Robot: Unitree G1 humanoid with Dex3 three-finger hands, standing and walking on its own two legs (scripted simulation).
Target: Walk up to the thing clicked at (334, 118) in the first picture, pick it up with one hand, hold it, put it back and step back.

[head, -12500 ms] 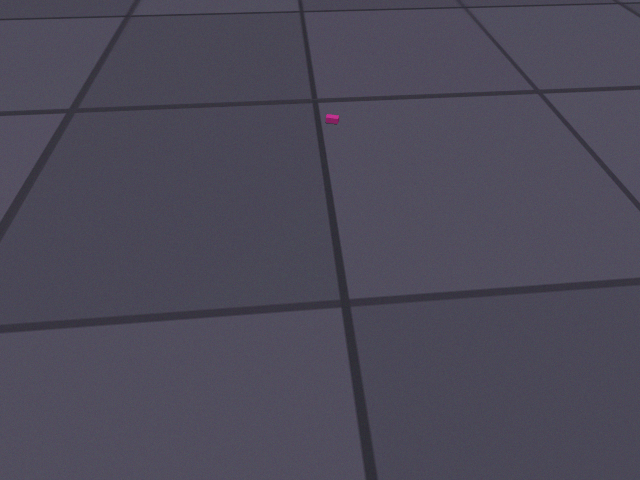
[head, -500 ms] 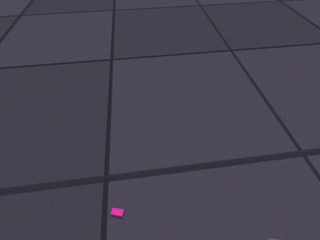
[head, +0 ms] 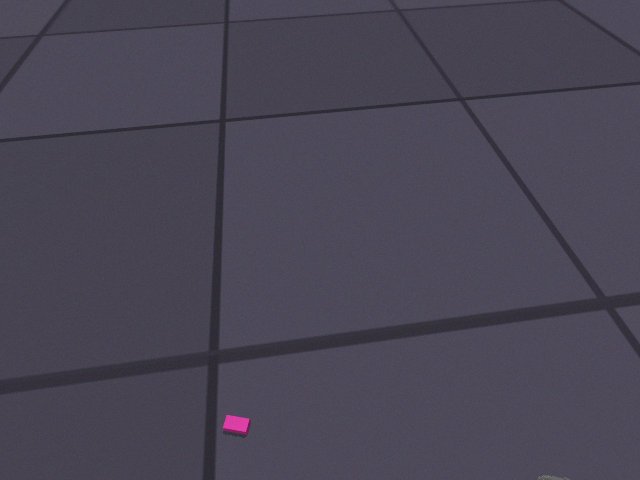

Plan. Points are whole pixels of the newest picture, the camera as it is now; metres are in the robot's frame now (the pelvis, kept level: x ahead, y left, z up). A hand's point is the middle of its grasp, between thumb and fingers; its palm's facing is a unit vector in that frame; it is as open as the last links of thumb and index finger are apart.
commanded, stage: walk up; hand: left
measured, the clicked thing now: (237, 424) +0.40 +0.27 -0.76
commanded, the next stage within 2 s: stand in 0.02 s
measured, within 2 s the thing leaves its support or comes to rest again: neither
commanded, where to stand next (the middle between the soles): +0.02 +0.02 m, yaw +1 degrees
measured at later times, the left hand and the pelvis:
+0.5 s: hand out of the picture +0.07 +0.24 -0.15, palm faces -0.03 -0.94 -0.34, open 7.4 cm; pelvis -0.01 -0.01 +0.01, yaw +1 degrees
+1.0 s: hand out of the picture +0.06 +0.23 -0.15, palm faces -0.02 -0.94 -0.34, open 7.4 cm; pelvis -0.01 -0.02 +0.01, yaw +1 degrees
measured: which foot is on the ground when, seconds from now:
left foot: down 0.00-1.00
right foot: down 0.00-1.00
